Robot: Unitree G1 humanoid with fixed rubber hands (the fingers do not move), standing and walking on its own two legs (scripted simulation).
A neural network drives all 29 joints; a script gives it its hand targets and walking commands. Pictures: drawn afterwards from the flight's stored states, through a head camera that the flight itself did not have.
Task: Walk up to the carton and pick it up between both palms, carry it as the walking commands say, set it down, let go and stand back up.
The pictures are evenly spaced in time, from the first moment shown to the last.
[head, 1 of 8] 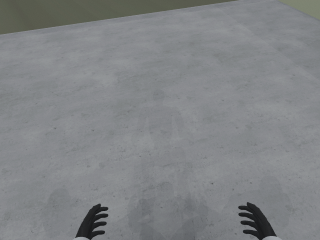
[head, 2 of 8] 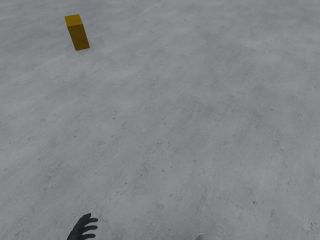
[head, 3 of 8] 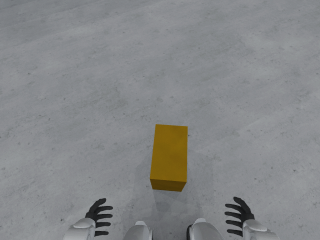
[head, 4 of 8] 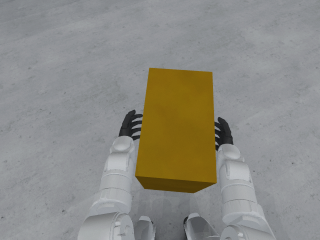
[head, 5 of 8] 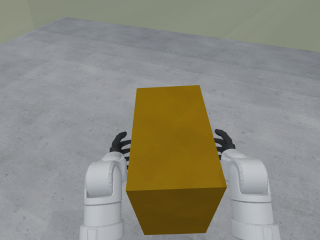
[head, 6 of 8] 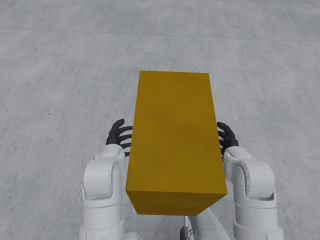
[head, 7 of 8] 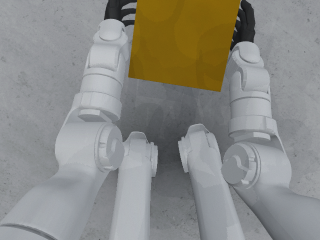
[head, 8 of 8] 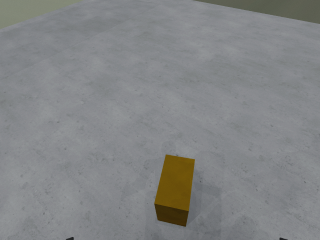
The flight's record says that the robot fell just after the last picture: no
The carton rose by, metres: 0.65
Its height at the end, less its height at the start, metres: +0.00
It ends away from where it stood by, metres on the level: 2.55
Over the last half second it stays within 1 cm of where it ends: yes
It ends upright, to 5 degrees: yes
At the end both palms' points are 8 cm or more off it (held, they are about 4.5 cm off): yes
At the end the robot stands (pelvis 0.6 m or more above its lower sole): yes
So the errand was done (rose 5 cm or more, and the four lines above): yes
